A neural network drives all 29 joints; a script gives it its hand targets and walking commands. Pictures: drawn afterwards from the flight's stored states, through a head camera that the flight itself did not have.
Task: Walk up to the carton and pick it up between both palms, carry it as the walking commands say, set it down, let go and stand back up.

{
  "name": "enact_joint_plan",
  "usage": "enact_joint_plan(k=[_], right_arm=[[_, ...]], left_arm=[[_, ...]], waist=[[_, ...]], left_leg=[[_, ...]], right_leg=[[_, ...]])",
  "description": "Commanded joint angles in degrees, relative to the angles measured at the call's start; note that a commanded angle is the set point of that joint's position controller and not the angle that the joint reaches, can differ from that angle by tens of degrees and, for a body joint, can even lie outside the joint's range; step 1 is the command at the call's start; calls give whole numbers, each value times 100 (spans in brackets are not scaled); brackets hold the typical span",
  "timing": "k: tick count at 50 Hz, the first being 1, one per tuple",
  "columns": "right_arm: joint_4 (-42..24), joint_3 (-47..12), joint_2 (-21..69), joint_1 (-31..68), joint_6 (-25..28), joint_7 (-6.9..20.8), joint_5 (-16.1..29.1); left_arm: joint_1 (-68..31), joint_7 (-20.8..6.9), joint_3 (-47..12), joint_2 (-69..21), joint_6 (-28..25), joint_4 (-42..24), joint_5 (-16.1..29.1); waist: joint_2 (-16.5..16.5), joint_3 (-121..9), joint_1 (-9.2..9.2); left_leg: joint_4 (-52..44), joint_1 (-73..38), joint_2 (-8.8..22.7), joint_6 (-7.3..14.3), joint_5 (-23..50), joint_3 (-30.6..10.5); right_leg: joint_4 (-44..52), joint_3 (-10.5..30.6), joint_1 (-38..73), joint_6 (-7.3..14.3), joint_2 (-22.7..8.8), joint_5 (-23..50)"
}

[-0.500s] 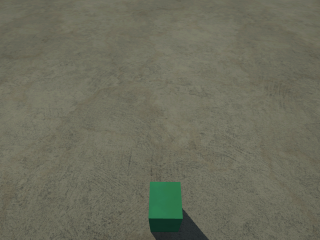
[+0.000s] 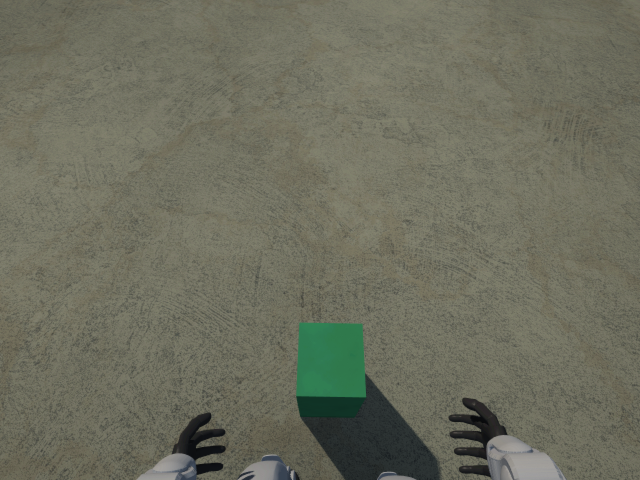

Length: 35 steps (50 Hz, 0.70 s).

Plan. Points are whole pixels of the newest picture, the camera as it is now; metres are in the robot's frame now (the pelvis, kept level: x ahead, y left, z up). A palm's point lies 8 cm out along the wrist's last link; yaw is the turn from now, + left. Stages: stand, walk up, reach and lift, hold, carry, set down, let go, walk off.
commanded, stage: reach and lift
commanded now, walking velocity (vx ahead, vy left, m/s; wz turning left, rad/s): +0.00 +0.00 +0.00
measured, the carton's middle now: (328, 373) +0.38 -0.01 -0.60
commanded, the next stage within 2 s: none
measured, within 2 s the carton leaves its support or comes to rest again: neither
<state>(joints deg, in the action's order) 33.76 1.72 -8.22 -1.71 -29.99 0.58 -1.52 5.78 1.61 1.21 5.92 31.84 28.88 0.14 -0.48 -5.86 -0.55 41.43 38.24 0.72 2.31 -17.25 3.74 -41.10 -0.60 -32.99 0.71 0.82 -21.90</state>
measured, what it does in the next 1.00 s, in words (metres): lowers itself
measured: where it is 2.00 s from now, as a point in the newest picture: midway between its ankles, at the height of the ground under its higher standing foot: outside the picture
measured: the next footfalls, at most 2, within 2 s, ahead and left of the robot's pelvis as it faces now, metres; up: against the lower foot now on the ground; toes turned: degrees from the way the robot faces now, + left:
none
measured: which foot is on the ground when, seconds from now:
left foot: down 0.00-1.00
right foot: down 0.00-1.00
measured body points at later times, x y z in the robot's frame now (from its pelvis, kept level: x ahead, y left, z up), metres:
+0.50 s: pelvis -0.08 -0.01 -0.06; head +0.07 +0.00 +0.36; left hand +0.24 +0.21 -0.17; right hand +0.25 -0.18 -0.16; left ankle +0.02 +0.09 -0.71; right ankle -0.03 -0.12 -0.71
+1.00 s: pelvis -0.08 +0.01 -0.09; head +0.18 +0.02 +0.27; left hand +0.38 +0.19 -0.21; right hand +0.39 -0.16 -0.20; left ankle +0.02 +0.09 -0.71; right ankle -0.03 -0.12 -0.71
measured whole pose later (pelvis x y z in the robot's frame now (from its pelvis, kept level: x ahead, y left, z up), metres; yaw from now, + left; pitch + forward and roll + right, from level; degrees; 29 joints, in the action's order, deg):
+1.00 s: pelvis -0.08 +0.01 -0.09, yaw -1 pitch +38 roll -2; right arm 51.3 13.2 -8.1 50.7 -2.4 -4.9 1.3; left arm -50.5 6.3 12.4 8.4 3.3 50.9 -0.7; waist -0.3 -3.8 -0.5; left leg 63.4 85.0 1.3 4.1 -16.3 4.5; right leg -66.3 -0.2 -80.9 -1.0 0.3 -23.2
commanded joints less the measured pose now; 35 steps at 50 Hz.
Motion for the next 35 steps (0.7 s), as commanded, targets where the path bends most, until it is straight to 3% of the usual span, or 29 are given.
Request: enact_joint_plan(k=[1, 5, 9, 13, 15, 25, 35], right_arm=[[-728, 286, -339, 164, 558, 25, -214], [-938, 274, -179, 438, 954, -76, -144], [-1071, 220, -30, 774, 818, -217, 9], [-1021, 268, 108, 1539, 676, -354, 54], [-923, 310, 107, 2039, 630, -416, 42], [58, 767, 170, 3973, 845, -640, -66], [521, 1150, -138, 5106, 1913, -702, -30]], left_arm=[[-264, -60, 330, 492, -579, -837, -246], [-356, -178, 407, 487, -963, -866, -284], [-654, -267, 457, 577, -884, -860, -139], [-1607, -334, 548, 703, -808, -608, -9], [-2193, -342, 573, 784, -796, -452, 53], [-4206, -191, 921, 865, -1064, 673, 27], [-5562, 177, 1127, 669, -2043, 1059, -65]], waist=[[207, -1841, -48], [194, -1892, 17], [25, -1549, 9], [8, -940, 34], [10, -923, 52], [78, -1621, -60], [270, -3359, -17]], left_leg=[[372, -1667, 2, -127, 3098, -589], [838, -1137, -72, -209, 2337, -443], [929, -801, -89, -175, 969, -313], [913, -390, -61, -133, -498, -255], [954, -350, -52, -124, -803, -250], [1210, 288, -63, -184, -725, -280], [1610, -68, -177, -300, 734, -394]], right_leg=[[-219, 265, -497, 230, 117, 2577], [-665, 114, -1044, 88, 84, 2031], [-562, 113, -1282, -32, 26, 795], [-471, 175, -1580, -101, -65, -568], [-494, 148, -1643, -95, -69, -860], [-1028, 36, -2097, -156, 49, -771], [-1466, -73, -2860, -199, 269, 361]])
